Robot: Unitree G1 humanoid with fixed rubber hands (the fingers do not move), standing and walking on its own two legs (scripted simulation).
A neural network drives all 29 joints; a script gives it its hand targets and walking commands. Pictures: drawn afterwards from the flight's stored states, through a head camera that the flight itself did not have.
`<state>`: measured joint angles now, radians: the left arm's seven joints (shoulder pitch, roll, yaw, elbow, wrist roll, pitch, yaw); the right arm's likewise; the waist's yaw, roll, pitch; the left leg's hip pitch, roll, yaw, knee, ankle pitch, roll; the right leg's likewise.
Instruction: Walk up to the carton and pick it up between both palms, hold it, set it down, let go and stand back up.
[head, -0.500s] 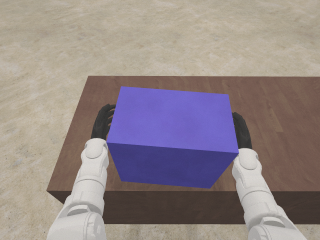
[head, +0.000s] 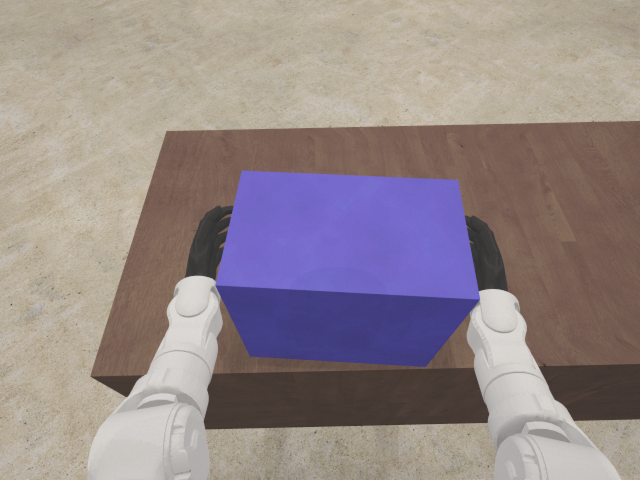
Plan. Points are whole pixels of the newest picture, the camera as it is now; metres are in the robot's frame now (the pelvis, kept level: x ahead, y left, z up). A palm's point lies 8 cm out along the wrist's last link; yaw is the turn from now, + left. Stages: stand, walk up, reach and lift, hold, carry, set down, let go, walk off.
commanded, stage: set down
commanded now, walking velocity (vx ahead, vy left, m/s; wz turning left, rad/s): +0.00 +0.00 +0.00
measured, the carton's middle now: (342, 278) +0.39 -0.03 -0.03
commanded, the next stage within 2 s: none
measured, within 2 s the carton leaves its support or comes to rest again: rests again in 0.88 s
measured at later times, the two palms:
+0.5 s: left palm (218, 269) +0.41 +0.15 -0.02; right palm (481, 285) +0.36 -0.22 -0.02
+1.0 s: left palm (222, 283) +0.40 +0.15 -0.05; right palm (475, 298) +0.35 -0.22 -0.05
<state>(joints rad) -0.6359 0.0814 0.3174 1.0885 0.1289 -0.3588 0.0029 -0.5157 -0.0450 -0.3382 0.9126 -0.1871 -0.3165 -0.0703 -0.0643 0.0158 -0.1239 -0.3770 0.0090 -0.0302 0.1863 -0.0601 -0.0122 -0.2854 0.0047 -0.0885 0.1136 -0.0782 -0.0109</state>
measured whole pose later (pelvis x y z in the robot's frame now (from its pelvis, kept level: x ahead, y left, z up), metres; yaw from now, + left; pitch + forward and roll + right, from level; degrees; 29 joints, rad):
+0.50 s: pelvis +0.00 +0.00 -0.01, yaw -1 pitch +24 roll -1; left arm -0.72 0.10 0.31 1.24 0.10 -0.48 0.02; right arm -0.58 -0.05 -0.41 0.98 -0.23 -0.38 -0.05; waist -0.07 0.04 -0.19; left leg -0.58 0.01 -0.02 0.21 -0.05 -0.01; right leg -0.49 0.00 -0.08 0.14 -0.06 -0.01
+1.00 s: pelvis -0.01 +0.01 -0.02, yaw -1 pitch +31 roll -1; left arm -0.76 0.12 0.26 1.34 0.05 -0.59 0.04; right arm -0.62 -0.07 -0.44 1.05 -0.24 -0.47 -0.04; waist -0.06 0.06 -0.25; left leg -0.77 0.01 -0.02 0.27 -0.04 0.00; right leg -0.69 0.01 -0.08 0.20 -0.06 -0.01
